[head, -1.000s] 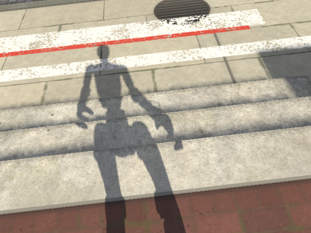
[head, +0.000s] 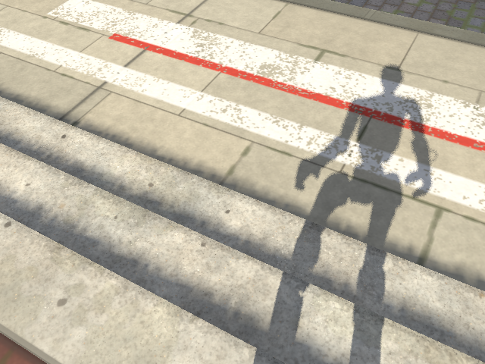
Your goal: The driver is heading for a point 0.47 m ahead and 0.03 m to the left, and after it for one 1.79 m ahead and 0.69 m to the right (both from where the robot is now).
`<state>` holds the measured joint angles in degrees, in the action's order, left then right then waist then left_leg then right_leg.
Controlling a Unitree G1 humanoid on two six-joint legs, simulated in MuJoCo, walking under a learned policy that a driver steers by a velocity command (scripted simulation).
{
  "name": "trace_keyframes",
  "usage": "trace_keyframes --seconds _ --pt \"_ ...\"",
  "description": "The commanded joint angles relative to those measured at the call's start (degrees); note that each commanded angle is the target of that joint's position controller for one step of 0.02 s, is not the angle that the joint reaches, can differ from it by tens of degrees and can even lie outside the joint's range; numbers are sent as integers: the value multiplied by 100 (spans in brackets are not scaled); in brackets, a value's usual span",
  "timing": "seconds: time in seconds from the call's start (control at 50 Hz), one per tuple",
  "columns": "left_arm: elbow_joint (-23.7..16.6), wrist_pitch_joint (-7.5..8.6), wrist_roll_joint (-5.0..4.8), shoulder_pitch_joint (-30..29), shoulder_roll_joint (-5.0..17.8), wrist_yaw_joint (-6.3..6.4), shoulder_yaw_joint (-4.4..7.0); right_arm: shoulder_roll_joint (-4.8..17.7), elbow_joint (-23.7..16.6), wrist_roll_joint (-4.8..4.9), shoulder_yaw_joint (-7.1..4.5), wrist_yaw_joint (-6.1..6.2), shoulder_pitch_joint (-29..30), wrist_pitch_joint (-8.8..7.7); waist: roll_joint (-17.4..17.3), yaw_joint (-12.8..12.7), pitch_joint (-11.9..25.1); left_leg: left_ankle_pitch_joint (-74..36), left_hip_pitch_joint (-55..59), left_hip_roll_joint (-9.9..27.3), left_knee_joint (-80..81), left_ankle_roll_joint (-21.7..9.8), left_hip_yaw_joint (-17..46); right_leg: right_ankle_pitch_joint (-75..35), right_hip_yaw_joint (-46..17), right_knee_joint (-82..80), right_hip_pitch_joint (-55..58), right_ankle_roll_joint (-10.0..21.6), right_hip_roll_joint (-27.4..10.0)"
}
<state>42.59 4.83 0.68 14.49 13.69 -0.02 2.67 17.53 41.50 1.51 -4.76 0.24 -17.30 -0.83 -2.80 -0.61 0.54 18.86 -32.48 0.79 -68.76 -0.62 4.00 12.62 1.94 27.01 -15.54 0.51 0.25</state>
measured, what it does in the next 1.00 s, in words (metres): walks ahead: left foot, then right foot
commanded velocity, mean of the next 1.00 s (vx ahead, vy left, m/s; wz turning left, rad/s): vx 0.35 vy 0.00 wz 0.07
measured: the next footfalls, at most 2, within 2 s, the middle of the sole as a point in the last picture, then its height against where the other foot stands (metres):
left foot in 0.34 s outside the picture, level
right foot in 0.76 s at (255, 361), level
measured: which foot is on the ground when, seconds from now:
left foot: up 0.00-0.32, down 0.34-0.82, up 0.84-1.00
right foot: down 0.00-0.34, up 0.36-0.74, down 0.76-1.00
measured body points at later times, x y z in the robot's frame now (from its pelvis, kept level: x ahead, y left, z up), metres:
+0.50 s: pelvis +0.24 +0.09 +0.00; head +0.27 +0.12 +0.45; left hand +0.27 +0.39 -0.12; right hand +0.43 -0.14 -0.10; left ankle +0.26 +0.17 -0.74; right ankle +0.24 -0.08 -0.65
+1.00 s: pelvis +0.41 +0.13 -0.01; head +0.46 +0.13 +0.44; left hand +0.53 +0.42 -0.11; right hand +0.63 -0.11 -0.09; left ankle +0.44 +0.27 -0.69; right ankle +0.49 +0.03 -0.74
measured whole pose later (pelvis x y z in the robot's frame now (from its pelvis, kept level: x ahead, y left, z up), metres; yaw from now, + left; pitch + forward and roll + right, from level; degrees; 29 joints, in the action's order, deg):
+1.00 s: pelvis +0.41 +0.13 -0.01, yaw +1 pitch +3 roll +0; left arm 37.4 -1.0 -0.7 13.0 16.8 -0.2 4.4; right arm 15.2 36.2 -0.7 -2.1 0.8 -3.6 -0.1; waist 0.1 -2.8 -3.0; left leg 22.7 -32.0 -0.7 -55.0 0.4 3.6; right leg 8.8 -6.0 30.7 -24.1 1.7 4.7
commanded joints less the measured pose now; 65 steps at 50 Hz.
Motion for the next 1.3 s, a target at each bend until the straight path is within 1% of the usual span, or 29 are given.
trace_keyframes --seconds 0.02,0.12,0.24,0.28,0.32,0.34,0.36,0.38,0.4,0.46,0.54,0.62,0.68,0.76,0.78,0.8,0.82,0.84,0.86,0.9,0.96,1.08,1.1,1.12,1.14,1.16,1.2,1.24,1.3 --pt "-251 97 -4 -69 753 40 213 258 -557 2 -85 -18 255 -28 1008 -57 -164 -568 -1159 446 203 135 177 -137 -1285 -1690 793 913 -1427" --pt "-47 54 -16 62 1000 66 315 72 -716 -28 5 -114 753 -24 726 -170 -192 -1536 -1090 496 1708 169 36 -1165 -345 -1761 1159 943 -1509" --pt "203 -77 -183 330 1297 56 432 71 -1030 -6 59 -309 1554 -40 668 -384 -541 -1458 -589 389 3002 -133 -495 -1446 363 -1656 1578 776 -1698" --pt "222 -140 -252 278 1465 55 491 231 -1085 -30 -19 -333 1441 -16 741 -204 -397 -901 -89 133 3189 -368 -770 -2969 598 -1115 1816 668 -1738" --pt "229 -206 -311 199 1476 73 475 631 -765 -39 -267 -281 147 20 663 556 384 -1015 1873 -393 3647 -694 -1055 -4514 989 660 1495 430 -1468" --pt "210 -181 -190 322 1224 78 360 1022 -489 4 -449 -173 -879 60 237 996 933 -1048 3695 -73 3724 -957 -305 -3247 1034 2242 215 189 -1253" --pt "-138 -52 65 860 390 -15 54 1732 -505 53 -501 -115 -800 3 -1415 326 1416 20 5421 1620 4273 -2020 2985 1821 708 4436 -2281 -179 -232" --pt "-83 143 -165 423 830 -73 119 1222 -600 33 -343 -154 -1040 -73 -782 767 2144 1008 5521 1997 5244 -2260 4286 2109 -533 5100 -2826 -117 -84" --pt "-230 219 -413 -133 1181 -102 222 915 -502 -47 -233 -189 -797 -148 -456 813 1198 570 4921 1875 5295 -1927 3366 1620 -520 5166 -3286 21 -347" --pt "-89 147 -211 -78 1051 -64 216 380 -551 -189 -29 -168 210 -238 -145 179 308 -1162 2835 1302 5387 -1446 1503 459 -575 4209 -2383 86 -947" --pt "11 -148 -170 72 781 -26 193 458 -353 -257 -45 -124 377 -428 41 -86 -34 -3519 2060 1145 5660 -1326 277 -133 -574 3436 -2010 -137 -794" --pt "90 -97 22 142 530 -98 166 499 -235 -386 -60 59 553 -432 19 -135 314 -4809 1644 776 5192 -971 -935 -2443 -303 2417 -910 -121 -344" --pt "-181 -92 -34 -334 618 -167 230 412 -225 -274 -24 142 556 -405 -159 49 84 -4263 1796 762 4866 -829 -1065 -2834 -208 1777 -1044 -38 -174" --pt "-447 -161 19 -180 828 -341 339 548 -355 -113 -127 265 585 -136 -279 -3 161 -5344 2637 1215 3540 -918 -763 -937 28 1497 -1315 200 -10" --pt "-412 -168 17 173 1052 -367 440 606 -444 -60 -158 278 621 -92 -118 -157 352 -5672 2606 1081 2814 -816 -805 -698 182 1314 -855 329 159" --pt "-404 -163 45 711 1400 -318 543 682 -539 -33 -190 349 528 -82 538 -425 608 -5628 1691 702 1376 -395 -1028 -2523 -307 903 347 801 -20" --pt "-497 -216 -11 835 1775 -194 634 554 -680 -129 -122 285 363 -138 1763 -427 1065 -1348 312 -326 -847 130 -1133 -4060 -2033 150 1403 1701 -1003" --pt "-652 -225 26 781 1626 -117 452 304 -621 -240 6 146 220 -219 2164 -282 1614 2089 -499 -814 -1857 276 -265 -5555 -3381 46 2011 2243 -1644" --pt "-699 -248 -24 576 1324 -123 409 400 -736 -27 38 31 558 -228 1228 -381 1767 1566 -1079 -518 -1801 96 212 -3587 -3468 -241 2251 1998 -1672" --pt "-1003 -344 -182 -230 1176 -84 351 410 -843 -89 86 54 1009 -68 309 -76 724 984 -1140 -81 -590 71 236 -1693 -3228 -533 902 1532 -1514" --pt "-1058 -531 -135 -607 1257 6 440 151 -837 -257 159 77 1113 84 721 106 391 502 339 -205 1535 132 -269 -1509 -2260 -751 -535 1061 -694" --pt "-1062 -778 -260 -803 1140 202 489 121 -709 -258 152 -82 797 -65 984 257 860 -1577 1726 -369 3578 29 -284 -742 -2251 -204 -561 672 -347" --pt "-1012 -787 -259 -642 968 205 449 126 -705 -350 125 -81 776 -61 794 235 766 -1959 2113 -151 3905 -116 -266 93 -2069 116 -846 474 -89" --pt "-988 -787 -236 -296 790 192 400 438 -788 -453 50 -53 722 -37 -201 101 889 -2822 2606 899 4320 -583 739 1668 -1514 1325 -1231 138 489" --pt "-916 -777 -231 128 981 175 467 697 -874 -482 -36 -51 865 17 -948 -75 849 -3192 2189 1790 4802 -1365 1602 2084 -1047 3045 -1413 -154 842" --pt "-1018 -771 -154 99 1051 154 454 910 -883 -488 -108 -8 977 27 -1096 -116 712 -2072 1803 2465 5152 -1784 2453 2113 -1051 4113 -1932 -174 547" --pt "-862 -879 -211 -69 1237 239 531 440 -944 -344 41 32 1369 28 -386 -188 197 -1534 1625 1711 5160 -1474 1562 1496 -973 4965 -2214 -271 355" --pt "-841 -999 -158 45 1113 289 480 293 -914 -228 95 97 1505 55 -318 -216 182 -2191 1780 1546 4993 -1351 921 1262 -853 5228 -2173 -445 207" --pt "-1095 -1013 -227 -402 802 266 331 320 -756 -266 67 213 1091 137 -359 91 319 -2190 2471 1357 4913 -1262 403 1034 -560 4122 -2175 -537 75"
Keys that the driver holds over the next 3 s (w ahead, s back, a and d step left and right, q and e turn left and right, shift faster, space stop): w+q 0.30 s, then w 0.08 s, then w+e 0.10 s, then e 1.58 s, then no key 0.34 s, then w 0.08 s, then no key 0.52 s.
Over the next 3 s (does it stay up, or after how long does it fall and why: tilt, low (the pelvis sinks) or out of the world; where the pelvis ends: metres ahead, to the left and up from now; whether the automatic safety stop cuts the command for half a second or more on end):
stays up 0.42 0.17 0.00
